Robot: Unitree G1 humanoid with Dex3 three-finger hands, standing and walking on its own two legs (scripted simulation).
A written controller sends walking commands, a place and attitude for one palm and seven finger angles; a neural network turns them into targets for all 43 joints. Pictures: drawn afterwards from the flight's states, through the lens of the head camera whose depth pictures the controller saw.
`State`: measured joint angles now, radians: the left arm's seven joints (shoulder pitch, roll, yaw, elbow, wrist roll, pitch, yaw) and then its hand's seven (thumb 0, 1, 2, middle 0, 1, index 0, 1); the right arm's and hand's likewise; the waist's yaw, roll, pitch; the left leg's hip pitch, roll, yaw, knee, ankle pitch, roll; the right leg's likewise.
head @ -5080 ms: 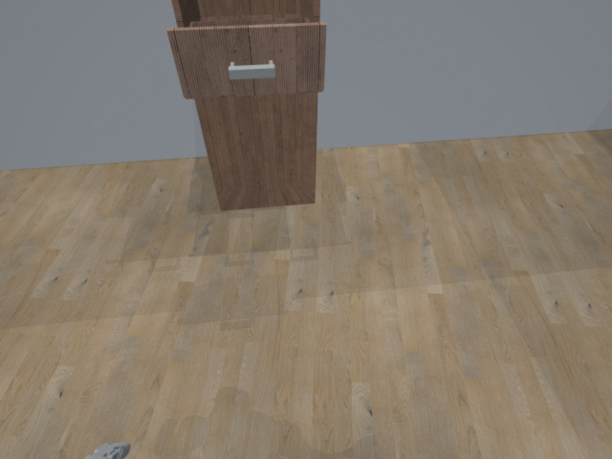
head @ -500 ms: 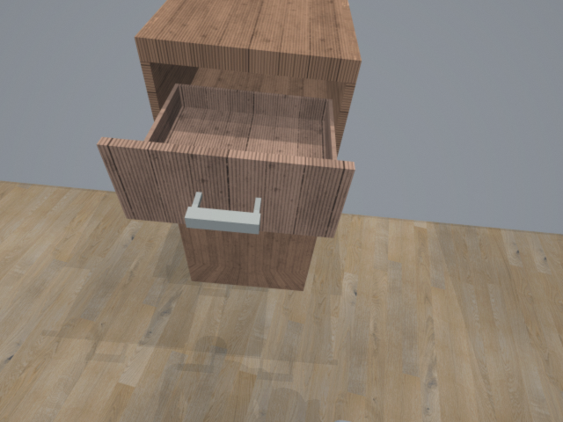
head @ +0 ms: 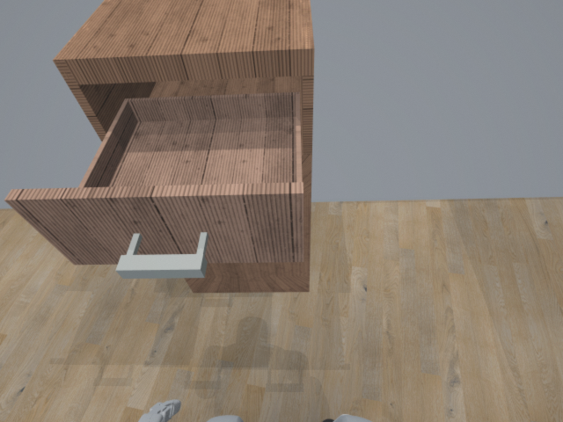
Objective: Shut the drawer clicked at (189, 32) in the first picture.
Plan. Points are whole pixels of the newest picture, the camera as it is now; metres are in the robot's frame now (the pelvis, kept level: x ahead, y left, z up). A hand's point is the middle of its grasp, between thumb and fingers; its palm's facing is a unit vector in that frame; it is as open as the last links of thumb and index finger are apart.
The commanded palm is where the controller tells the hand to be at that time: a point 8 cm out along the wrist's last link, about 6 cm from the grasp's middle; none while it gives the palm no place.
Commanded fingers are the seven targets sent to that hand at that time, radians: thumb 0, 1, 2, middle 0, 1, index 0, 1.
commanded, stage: come to a stop and stand still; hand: left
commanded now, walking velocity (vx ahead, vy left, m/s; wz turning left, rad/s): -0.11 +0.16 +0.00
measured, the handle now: (166, 252) +0.34 +0.18 +0.05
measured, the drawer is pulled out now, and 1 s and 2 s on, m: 0.28 0.28 0.28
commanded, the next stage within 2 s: look again from close up in 1.36 s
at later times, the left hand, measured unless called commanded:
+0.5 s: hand out of the picture -0.09 +0.25 -0.17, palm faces +0.09 -0.98 -0.15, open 7.4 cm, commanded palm none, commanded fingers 0.00 0.90 0.90 -0.20 -0.30 -0.20 -0.30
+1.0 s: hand out of the picture -0.02 +0.18 -0.16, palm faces -0.01 -0.97 -0.25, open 7.2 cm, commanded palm none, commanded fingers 0.00 0.90 0.90 -0.20 -0.30 -0.20 -0.30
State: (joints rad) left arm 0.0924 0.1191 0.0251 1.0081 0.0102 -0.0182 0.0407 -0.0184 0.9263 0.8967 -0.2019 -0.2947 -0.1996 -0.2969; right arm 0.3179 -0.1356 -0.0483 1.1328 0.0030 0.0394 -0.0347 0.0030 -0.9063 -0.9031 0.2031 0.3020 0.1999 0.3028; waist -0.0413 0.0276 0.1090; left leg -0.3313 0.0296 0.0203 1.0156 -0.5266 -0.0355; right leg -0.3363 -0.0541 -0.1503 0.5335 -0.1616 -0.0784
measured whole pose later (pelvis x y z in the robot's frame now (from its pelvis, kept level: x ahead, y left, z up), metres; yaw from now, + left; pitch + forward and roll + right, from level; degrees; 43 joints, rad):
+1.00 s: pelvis -0.07 -0.01 +0.01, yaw -1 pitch +0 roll +1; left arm 0.20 0.15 0.02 1.11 0.01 -0.01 0.04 0.01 0.95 0.90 -0.20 -0.29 -0.19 -0.30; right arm 0.39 -0.10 -0.02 1.19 -0.02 0.01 -0.04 0.00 -0.90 -0.90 0.20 0.30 0.20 0.30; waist -0.05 0.04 0.00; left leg -0.17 0.06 0.05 0.45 -0.28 -0.04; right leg -0.19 -0.01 -0.10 0.48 -0.30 -0.03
